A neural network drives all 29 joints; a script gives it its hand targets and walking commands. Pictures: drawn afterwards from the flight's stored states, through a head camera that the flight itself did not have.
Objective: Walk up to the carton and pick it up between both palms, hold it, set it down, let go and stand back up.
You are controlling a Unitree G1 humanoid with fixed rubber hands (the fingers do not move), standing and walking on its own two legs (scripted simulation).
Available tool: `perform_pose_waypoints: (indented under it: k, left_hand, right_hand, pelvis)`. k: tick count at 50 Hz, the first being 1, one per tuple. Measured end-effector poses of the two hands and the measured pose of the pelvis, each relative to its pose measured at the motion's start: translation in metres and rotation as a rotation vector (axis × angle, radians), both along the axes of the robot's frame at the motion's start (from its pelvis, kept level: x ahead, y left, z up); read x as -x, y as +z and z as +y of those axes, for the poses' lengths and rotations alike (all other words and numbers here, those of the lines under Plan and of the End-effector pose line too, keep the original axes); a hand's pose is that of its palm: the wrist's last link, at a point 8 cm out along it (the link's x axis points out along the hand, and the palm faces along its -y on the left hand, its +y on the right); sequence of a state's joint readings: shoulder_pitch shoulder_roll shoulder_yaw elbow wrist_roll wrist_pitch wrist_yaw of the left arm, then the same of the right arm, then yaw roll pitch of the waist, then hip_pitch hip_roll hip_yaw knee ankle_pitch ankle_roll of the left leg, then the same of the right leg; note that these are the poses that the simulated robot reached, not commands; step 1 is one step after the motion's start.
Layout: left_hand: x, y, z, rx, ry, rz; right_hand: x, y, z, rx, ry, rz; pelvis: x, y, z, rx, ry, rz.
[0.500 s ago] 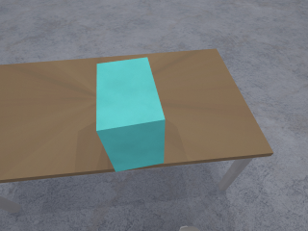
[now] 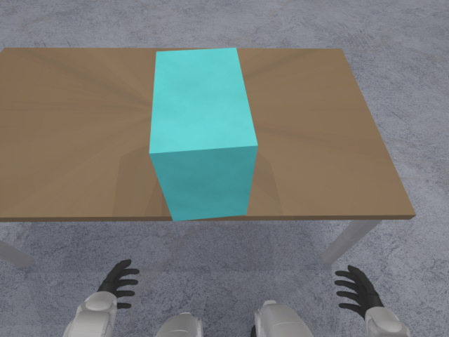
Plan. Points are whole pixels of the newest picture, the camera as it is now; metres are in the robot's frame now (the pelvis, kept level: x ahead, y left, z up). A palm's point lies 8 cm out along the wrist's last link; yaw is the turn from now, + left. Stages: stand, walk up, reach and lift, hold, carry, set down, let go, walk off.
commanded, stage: reach and lift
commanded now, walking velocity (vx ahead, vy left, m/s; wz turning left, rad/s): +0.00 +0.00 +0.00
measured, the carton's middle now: (203, 137) +0.55 +0.05 -0.04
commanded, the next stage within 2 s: none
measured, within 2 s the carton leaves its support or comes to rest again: neither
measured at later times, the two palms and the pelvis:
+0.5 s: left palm (101, 310) +0.18 +0.22 -0.05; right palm (361, 321) +0.15 -0.23 -0.07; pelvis -0.01 -0.03 +0.02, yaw +2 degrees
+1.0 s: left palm (105, 268) +0.24 +0.21 -0.02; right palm (343, 269) +0.23 -0.20 -0.03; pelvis +0.03 -0.04 +0.03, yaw +4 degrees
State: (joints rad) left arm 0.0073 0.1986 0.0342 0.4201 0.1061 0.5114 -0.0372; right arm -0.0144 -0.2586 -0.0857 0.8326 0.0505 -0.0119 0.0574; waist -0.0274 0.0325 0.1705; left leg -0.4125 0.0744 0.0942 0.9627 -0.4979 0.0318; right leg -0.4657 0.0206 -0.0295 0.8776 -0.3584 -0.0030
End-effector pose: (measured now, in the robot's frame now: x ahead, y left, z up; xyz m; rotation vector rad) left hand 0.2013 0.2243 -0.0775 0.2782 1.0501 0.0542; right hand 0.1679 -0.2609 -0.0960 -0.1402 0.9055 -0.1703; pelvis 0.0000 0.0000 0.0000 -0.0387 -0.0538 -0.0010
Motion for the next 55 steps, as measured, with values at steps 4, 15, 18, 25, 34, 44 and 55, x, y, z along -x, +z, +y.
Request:
perform_pose_waypoints:
  k: [4, 15, 18, 25, 34, 44, 55]
  left_hand:
    - [0.016, -0.002, -0.001, -0.001, 0.023, -0.009]
    - [0.018, 0.011, 0.006, -0.027, 0.047, -0.127]
    - [0.017, 0.019, 0.003, -0.013, 0.045, -0.158]
    - [0.021, 0.028, -0.005, 0.021, 0.058, -0.213]
    - [0.010, 0.039, -0.007, 0.042, 0.088, -0.326]
    - [-0.023, 0.051, -0.012, 0.097, 0.095, -0.439]
    - [-0.043, 0.062, -0.003, 0.127, 0.103, -0.559]
  right_hand:
    - [0.012, 0.004, 0.007, -0.008, 0.005, 0.005]
    - [0.021, 0.003, 0.035, -0.048, 0.015, -0.081]
    - [0.021, 0.009, 0.038, -0.052, 0.017, -0.111]
    - [0.021, 0.024, 0.035, -0.039, 0.036, -0.162]
    - [-0.005, 0.039, 0.036, -0.048, 0.053, -0.237]
    - [-0.041, 0.056, 0.051, -0.079, 0.053, -0.324]
    - [-0.070, 0.067, 0.064, -0.098, 0.056, -0.428]
  pelvis:
    - [-0.001, 0.005, -0.009, -0.005, 0.014, -0.001]
    - [0.009, 0.007, -0.023, -0.017, 0.033, -0.001]
    - [0.009, 0.011, -0.024, -0.021, 0.034, -0.011]
    - [0.006, 0.020, -0.028, -0.028, 0.037, -0.033]
    - [-0.002, 0.024, -0.037, -0.034, 0.053, -0.045]
    - [-0.018, 0.029, -0.044, -0.045, 0.068, -0.022]
    - [-0.038, 0.034, -0.038, -0.036, 0.073, 0.002]
